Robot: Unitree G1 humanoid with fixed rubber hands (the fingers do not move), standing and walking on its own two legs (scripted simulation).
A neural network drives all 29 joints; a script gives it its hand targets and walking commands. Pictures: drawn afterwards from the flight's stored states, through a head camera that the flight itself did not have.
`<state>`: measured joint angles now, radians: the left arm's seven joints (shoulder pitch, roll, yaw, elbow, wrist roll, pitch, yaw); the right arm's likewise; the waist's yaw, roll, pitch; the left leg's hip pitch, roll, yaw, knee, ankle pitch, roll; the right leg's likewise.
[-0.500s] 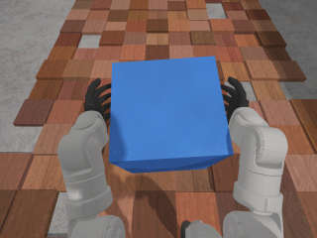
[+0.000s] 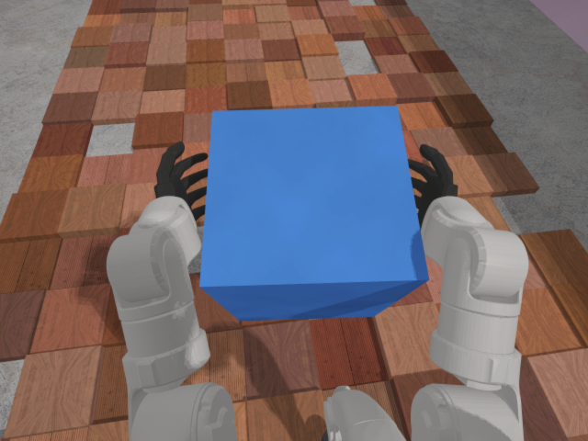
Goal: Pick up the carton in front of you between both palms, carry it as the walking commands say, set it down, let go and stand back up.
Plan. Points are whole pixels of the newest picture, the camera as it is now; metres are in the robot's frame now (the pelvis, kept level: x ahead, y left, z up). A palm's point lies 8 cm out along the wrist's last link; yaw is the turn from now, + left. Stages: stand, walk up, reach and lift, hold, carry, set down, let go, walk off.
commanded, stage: carry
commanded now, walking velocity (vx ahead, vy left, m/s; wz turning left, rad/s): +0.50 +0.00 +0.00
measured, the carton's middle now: (306, 230) +0.36 -0.05 +0.07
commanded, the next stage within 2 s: none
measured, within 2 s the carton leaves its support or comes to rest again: neither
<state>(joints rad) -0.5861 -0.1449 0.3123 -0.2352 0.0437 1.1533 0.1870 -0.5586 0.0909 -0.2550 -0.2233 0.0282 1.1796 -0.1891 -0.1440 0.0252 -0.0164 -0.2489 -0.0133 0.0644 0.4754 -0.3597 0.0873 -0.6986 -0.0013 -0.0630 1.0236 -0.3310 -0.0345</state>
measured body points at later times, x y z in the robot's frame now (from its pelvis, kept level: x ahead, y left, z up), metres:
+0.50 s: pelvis +0.36 -0.02 -0.01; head +0.40 -0.02 +0.44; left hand +0.69 +0.17 +0.08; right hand +0.72 -0.14 +0.08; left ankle +0.43 +0.11 -0.70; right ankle +0.28 -0.05 -0.74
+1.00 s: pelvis +0.73 +0.00 +0.00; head +0.71 +0.00 +0.45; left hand +0.98 +0.14 +0.10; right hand +0.97 -0.16 +0.09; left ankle +0.62 +0.08 -0.74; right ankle +0.85 -0.14 -0.72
